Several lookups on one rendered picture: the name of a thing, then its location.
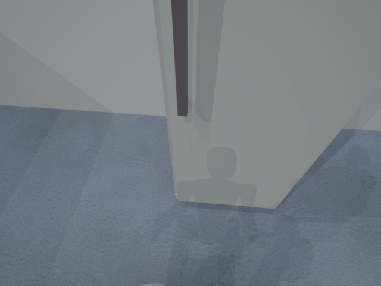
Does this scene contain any handle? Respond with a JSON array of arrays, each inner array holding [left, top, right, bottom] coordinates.
[[171, 0, 188, 116]]

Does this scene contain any fridge door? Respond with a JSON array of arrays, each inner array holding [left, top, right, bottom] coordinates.
[[158, 0, 381, 209]]

